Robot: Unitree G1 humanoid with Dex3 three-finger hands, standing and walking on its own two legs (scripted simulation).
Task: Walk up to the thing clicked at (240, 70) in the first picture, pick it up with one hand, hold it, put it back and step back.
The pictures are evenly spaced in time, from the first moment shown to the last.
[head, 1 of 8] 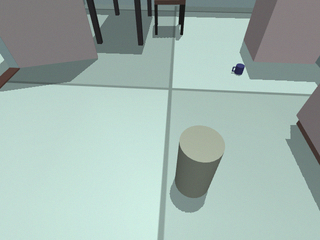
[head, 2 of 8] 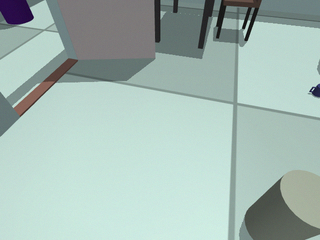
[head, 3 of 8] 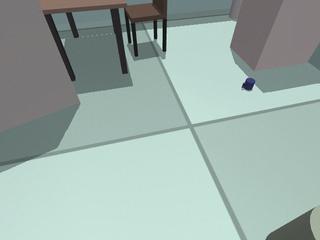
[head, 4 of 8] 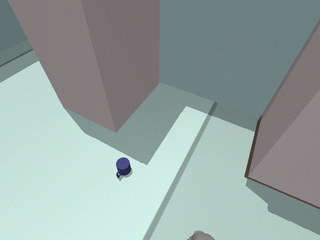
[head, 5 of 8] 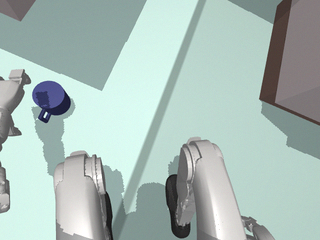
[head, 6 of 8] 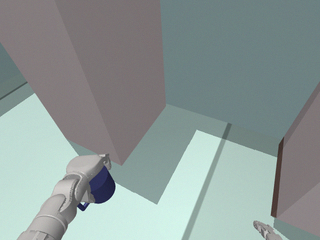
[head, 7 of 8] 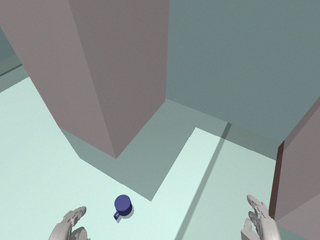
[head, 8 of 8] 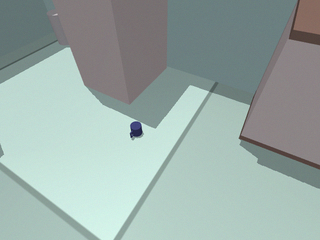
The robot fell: no
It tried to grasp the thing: yes
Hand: left
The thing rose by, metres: 0.67
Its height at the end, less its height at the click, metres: +0.00
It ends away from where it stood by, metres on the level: 0.01
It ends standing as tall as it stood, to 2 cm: yes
